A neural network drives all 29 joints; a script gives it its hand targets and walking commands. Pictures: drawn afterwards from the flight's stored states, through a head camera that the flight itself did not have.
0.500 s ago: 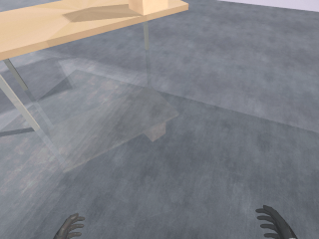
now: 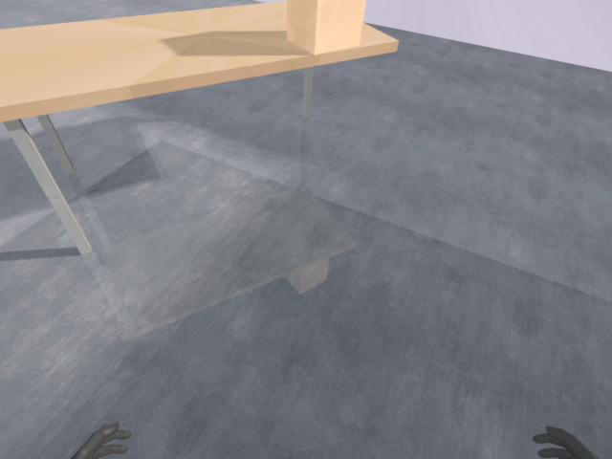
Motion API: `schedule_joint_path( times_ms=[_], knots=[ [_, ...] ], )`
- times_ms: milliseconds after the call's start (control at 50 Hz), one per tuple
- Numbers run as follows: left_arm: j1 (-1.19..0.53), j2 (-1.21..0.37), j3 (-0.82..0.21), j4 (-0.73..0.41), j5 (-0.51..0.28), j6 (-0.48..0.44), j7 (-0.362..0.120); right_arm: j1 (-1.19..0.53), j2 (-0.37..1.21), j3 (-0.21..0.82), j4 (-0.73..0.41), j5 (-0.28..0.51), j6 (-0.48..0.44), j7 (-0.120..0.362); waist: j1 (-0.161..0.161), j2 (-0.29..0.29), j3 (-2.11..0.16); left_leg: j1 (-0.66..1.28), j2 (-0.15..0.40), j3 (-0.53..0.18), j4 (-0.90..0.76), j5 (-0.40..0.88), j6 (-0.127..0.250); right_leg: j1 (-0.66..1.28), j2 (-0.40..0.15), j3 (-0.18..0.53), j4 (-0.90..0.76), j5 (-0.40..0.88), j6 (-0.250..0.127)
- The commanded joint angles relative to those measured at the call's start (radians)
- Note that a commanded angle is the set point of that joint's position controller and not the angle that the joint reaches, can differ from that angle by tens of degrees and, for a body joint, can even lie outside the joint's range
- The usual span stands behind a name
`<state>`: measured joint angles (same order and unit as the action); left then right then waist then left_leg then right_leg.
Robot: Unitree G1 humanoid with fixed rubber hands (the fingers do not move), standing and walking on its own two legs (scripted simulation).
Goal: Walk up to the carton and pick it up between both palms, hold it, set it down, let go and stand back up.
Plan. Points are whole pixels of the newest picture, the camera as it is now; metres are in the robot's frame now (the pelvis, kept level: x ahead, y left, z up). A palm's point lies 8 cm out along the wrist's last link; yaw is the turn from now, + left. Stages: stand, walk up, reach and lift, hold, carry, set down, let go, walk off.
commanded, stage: walk up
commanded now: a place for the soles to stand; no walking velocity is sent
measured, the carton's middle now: (326, 3) +1.70 -0.07 +0.07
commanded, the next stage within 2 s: none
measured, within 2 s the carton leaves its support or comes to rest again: neither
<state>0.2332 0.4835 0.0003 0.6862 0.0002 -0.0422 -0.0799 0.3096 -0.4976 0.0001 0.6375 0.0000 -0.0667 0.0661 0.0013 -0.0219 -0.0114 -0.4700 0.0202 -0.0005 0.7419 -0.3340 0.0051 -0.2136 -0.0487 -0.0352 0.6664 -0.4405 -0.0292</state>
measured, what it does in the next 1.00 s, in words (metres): walks ahead: right foot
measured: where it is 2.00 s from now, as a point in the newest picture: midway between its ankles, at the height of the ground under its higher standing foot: (359, 339)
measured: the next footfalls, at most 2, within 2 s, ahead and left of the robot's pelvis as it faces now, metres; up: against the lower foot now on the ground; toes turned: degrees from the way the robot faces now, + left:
right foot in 0.72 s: +0.38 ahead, -0.13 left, +0.00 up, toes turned -2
left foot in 1.16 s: +0.61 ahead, -0.02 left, +0.00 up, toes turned +5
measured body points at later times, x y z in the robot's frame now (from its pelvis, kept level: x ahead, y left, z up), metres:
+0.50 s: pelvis +0.16 +0.02 +0.03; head +0.16 +0.08 +0.48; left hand +0.29 +0.33 -0.09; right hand +0.21 -0.30 -0.02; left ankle +0.10 +0.09 -0.71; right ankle +0.15 -0.12 -0.63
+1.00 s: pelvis +0.39 -0.10 +0.02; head +0.41 -0.12 +0.46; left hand +0.50 +0.21 -0.06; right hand +0.49 -0.40 -0.09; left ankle +0.41 +0.06 -0.62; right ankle +0.34 -0.13 -0.71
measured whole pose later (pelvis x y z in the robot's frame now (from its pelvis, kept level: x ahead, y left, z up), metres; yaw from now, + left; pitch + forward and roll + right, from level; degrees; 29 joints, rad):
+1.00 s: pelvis +0.39 -0.10 +0.02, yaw +1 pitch -1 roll +4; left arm 0.25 0.39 0.01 0.70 0.00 -0.04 -0.04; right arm 0.37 -0.44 0.00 0.65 0.00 -0.06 0.02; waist 0.01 -0.02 0.05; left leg -0.59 -0.02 0.00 1.18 -0.27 0.00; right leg -0.20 0.02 -0.07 0.61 -0.41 -0.07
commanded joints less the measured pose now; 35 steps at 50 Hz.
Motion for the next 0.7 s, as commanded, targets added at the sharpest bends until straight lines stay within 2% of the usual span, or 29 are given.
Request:
schedule_joint_path(
  times_ms=[0, 20, 40, 60, 80, 100, 120, 160, 200, 220, 260, 300, 320, 340, 360, 400, 420, 440, 460, 480, 500, 520, 560, 580, 600, 620, 640, 660, 680],
  knots=[
    [-0.148, 0.164, 0.103, -0.091, 0.026, 0.003, 0.003, 0.212, -0.328, -0.166, 0.028, 0.000, -0.059, -0.063, -0.079, 0.153, 0.079, 0.352, 0.279, -0.931, -0.687, -0.675, 0.033, -0.623, 0.047, 0.141, 0.616, 0.008, 0.000],
    [-0.107, 0.193, 0.106, -0.064, 0.027, 0.006, -0.005, 0.121, -0.336, -0.165, 0.009, 0.000, -0.068, -0.070, -0.035, 0.180, 0.130, 0.242, 0.265, -0.883, -0.707, -0.698, 0.009, -0.578, 0.027, 0.159, 0.578, 0.070, -0.003],
    [-0.075, 0.220, 0.115, -0.028, 0.026, 0.012, -0.014, 0.061, -0.301, -0.162, -0.008, 0.004, -0.076, -0.071, 0.001, 0.174, 0.154, 0.207, 0.234, -0.777, -0.685, -0.568, -0.025, -0.515, 0.010, 0.140, 0.556, 0.118, -0.006],
    [-0.061, 0.233, 0.126, -0.008, 0.022, 0.016, -0.017, 0.062, -0.260, -0.152, -0.012, 0.010, -0.080, -0.070, 0.006, 0.157, 0.142, 0.193, 0.192, -0.647, -0.654, -0.407, -0.038, -0.447, 0.001, 0.132, 0.507, 0.154, 0.000],
    [-0.086, 0.218, 0.124, -0.013, 0.022, 0.016, -0.019, 0.086, -0.232, -0.145, -0.006, 0.010, -0.086, -0.069, -0.004, 0.161, 0.156, 0.155, 0.148, -0.576, -0.662, -0.297, -0.056, -0.395, -0.011, 0.125, 0.459, 0.191, 0.008],
    [-0.082, 0.212, 0.124, -0.024, 0.020, 0.017, -0.016, 0.108, -0.215, -0.140, 0.010, 0.019, -0.085, -0.069, -0.011, 0.196, 0.128, 0.174, 0.127, -0.502, -0.652, -0.203, -0.077, -0.363, -0.009, 0.122, 0.409, 0.233, 0.011],
    [-0.110, 0.211, 0.128, -0.009, 0.023, 0.020, -0.018, 0.119, -0.197, -0.141, 0.013, 0.015, -0.086, -0.068, -0.019, 0.151, 0.130, 0.215, 0.109, -0.480, -0.654, -0.183, -0.057, -0.367, -0.001, 0.102, 0.380, 0.255, 0.015],
    [-0.118, 0.195, 0.130, -0.021, 0.026, 0.027, -0.020, 0.150, -0.189, -0.141, 0.031, 0.019, -0.082, -0.068, -0.029, 0.170, 0.105, 0.258, 0.114, -0.445, -0.658, -0.173, -0.057, -0.383, 0.007, 0.108, 0.344, 0.286, 0.021],
    [-0.130, 0.185, 0.133, -0.016, 0.031, 0.030, -0.022, 0.152, -0.190, -0.145, 0.034, 0.026, -0.077, -0.068, -0.025, 0.109, 0.080, 0.318, 0.128, -0.455, -0.654, -0.209, -0.039, -0.407, 0.000, 0.105, 0.342, 0.305, 0.029],
    [-0.135, 0.176, 0.128, -0.014, 0.032, 0.031, -0.025, 0.160, -0.193, -0.146, 0.038, 0.025, -0.074, -0.070, -0.021, 0.134, 0.091, 0.337, 0.142, -0.434, -0.646, -0.199, -0.024, -0.438, -0.008, 0.109, 0.348, 0.310, 0.025],
    [-0.144, 0.184, 0.131, -0.015, 0.030, 0.036, -0.022, 0.183, -0.194, -0.149, 0.031, 0.032, -0.071, -0.074, -0.035, 0.132, 0.076, 0.413, 0.145, -0.434, -0.632, -0.123, -0.053, -0.474, 0.004, 0.104, 0.348, 0.320, 0.027],
    [-0.160, 0.171, 0.126, -0.020, 0.034, 0.037, -0.020, 0.210, -0.190, -0.143, 0.040, 0.034, -0.071, -0.080, -0.045, 0.109, 0.061, 0.500, 0.171, -0.434, -0.575, 0.019, -0.026, -0.532, -0.012, 0.120, 0.351, 0.327, 0.027],
    [-0.184, 0.159, 0.124, -0.031, 0.034, 0.033, -0.017, 0.233, -0.182, -0.141, 0.045, 0.033, -0.071, -0.080, -0.052, 0.100, 0.079, 0.530, 0.175, -0.425, -0.553, 0.124, -0.030, -0.558, -0.012, 0.118, 0.340, 0.316, 0.021],
    [-0.189, 0.167, 0.123, -0.036, 0.032, 0.033, -0.015, 0.236, -0.191, -0.142, 0.042, 0.033, -0.070, -0.082, -0.056, 0.089, 0.052, 0.571, 0.164, -0.426, -0.534, 0.168, -0.024, -0.569, -0.007, 0.107, 0.341, 0.293, 0.019],
    [-0.193, 0.161, 0.118, -0.044, 0.034, 0.032, -0.011, 0.245, -0.186, -0.139, 0.046, 0.036, -0.068, -0.084, -0.055, 0.121, 0.043, 0.620, 0.179, -0.428, -0.504, 0.221, -0.016, -0.598, -0.008, 0.121, 0.342, 0.283, 0.015],
    [-0.251, 0.158, 0.115, -0.066, 0.032, 0.028, -0.009, 0.276, -0.189, -0.139, 0.062, 0.034, -0.064, -0.084, -0.069, 0.107, 0.060, 0.651, 0.189, -0.409, -0.462, 0.383, -0.001, -0.635, -0.015, 0.115, 0.312, 0.247, 0.013],
    [-0.273, 0.161, 0.115, -0.074, 0.031, 0.027, -0.009, 0.286, -0.194, -0.139, 0.063, 0.032, -0.062, -0.084, -0.078, 0.107, 0.059, 0.687, 0.187, -0.414, -0.446, 0.408, 0.012, -0.649, -0.006, 0.105, 0.293, 0.225, 0.010],
    [-0.265, 0.167, 0.116, -0.077, 0.030, 0.028, -0.006, 0.288, -0.190, -0.136, 0.059, 0.036, -0.058, -0.084, -0.087, 0.104, 0.037, 0.721, 0.189, -0.416, -0.425, 0.440, 0.003, -0.657, -0.005, 0.105, 0.295, 0.224, 0.009],
    [-0.293, 0.150, 0.110, -0.090, 0.026, 0.023, -0.005, 0.275, -0.188, -0.139, 0.058, 0.033, -0.055, -0.085, -0.081, 0.123, 0.075, 0.683, 0.197, -0.381, -0.425, 0.493, 0.034, -0.663, -0.008, 0.090, 0.253, 0.193, 0.012],
    [-0.301, 0.150, 0.109, -0.100, 0.028, 0.021, -0.006, 0.270, -0.193, -0.134, 0.055, 0.033, -0.052, -0.082, -0.081, 0.128, 0.080, 0.695, 0.195, -0.388, -0.417, 0.505, 0.039, -0.654, -0.005, 0.095, 0.229, 0.188, 0.011],
    [-0.350, 0.148, 0.107, -0.117, 0.023, 0.019, -0.007, 0.280, -0.184, -0.133, 0.052, 0.027, -0.051, -0.081, -0.097, 0.140, 0.104, 0.692, 0.190, -0.359, -0.426, 0.539, 0.062, -0.658, -0.002, 0.070, 0.179, 0.165, 0.009],
    [-0.369, 0.155, 0.110, -0.124, 0.023, 0.014, -0.005, 0.270, -0.192, -0.135, 0.050, 0.028, -0.052, -0.080, -0.091, 0.123, 0.131, 0.665, 0.203, -0.373, -0.430, 0.562, 0.071, -0.648, -0.011, 0.081, 0.150, 0.173, 0.008],
    [-0.401, 0.153, 0.105, -0.137, 0.025, 0.009, -0.009, 0.253, -0.217, -0.142, 0.041, 0.022, -0.054, -0.082, -0.093, 0.149, 0.134, 0.672, 0.207, -0.338, -0.399, 0.634, 0.076, -0.608, -0.017, 0.085, 0.060, 0.172, -0.007],
    [-0.403, 0.154, 0.106, -0.138, 0.024, 0.004, -0.010, 0.241, -0.216, -0.143, 0.048, 0.022, -0.052, -0.083, -0.090, 0.121, 0.130, 0.640, 0.202, -0.321, -0.384, 0.606, 0.076, -0.558, -0.025, 0.099, -0.004, 0.183, -0.014],
    [-0.396, 0.143, 0.103, -0.134, 0.021, -0.001, -0.011, 0.227, -0.219, -0.139, 0.046, 0.016, -0.049, -0.084, -0.084, 0.142, 0.132, 0.599, 0.181, -0.288, -0.380, 0.644, 0.076, -0.496, -0.002, 0.069, -0.040, 0.172, -0.028],
    [-0.380, 0.143, 0.110, -0.128, 0.017, -0.002, -0.014, 0.196, -0.239, -0.143, 0.036, 0.008, -0.049, -0.085, -0.064, 0.182, 0.114, 0.576, 0.206, -0.277, -0.356, 0.678, 0.105, -0.429, -0.021, 0.074, -0.054, 0.174, -0.037],
    [-0.322, 0.146, 0.116, -0.111, 0.010, -0.008, -0.015, 0.165, -0.217, -0.142, 0.023, 0.006, -0.047, -0.082, -0.023, 0.119, 0.097, 0.487, 0.190, -0.243, -0.296, 0.687, 0.099, -0.300, -0.008, 0.073, -0.122, 0.197, -0.058],
    [-0.160, 0.144, 0.129, -0.065, 0.013, -0.016, -0.009, 0.094, -0.215, -0.134, -0.006, 0.000, -0.043, -0.080, 0.082, 0.117, 0.035, 0.346, 0.160, -0.171, -0.135, 0.715, 0.096, -0.044, -0.004, 0.095, -0.195, 0.250, -0.088],
    [0.045, 0.218, 0.154, -0.006, 0.024, -0.027, 0.004, 0.061, -0.161, -0.112, -0.030, 0.013, -0.045, -0.074, 0.182, 0.008, -0.073, 0.108, 0.095, -0.103, 0.144, 0.604, 0.073, 0.290, -0.054, 0.215, -0.197, 0.282, -0.119]
  ],
)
